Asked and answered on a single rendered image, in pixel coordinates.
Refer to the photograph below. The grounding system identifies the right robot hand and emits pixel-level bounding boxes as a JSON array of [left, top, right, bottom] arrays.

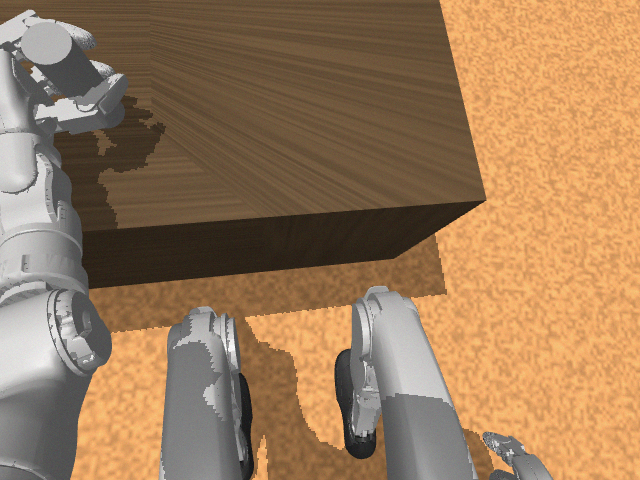
[[482, 432, 554, 480]]

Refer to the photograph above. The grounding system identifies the left robot arm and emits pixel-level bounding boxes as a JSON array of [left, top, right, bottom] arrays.
[[0, 132, 112, 480]]

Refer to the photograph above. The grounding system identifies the left robot foot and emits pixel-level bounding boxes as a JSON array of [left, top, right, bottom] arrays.
[[238, 372, 254, 480]]

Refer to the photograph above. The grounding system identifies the can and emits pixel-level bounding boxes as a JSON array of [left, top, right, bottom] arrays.
[[21, 22, 125, 129]]

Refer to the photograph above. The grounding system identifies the right robot foot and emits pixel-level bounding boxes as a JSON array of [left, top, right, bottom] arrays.
[[334, 349, 376, 459]]

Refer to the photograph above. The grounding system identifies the left robot hand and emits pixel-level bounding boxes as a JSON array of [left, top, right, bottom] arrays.
[[0, 10, 129, 145]]

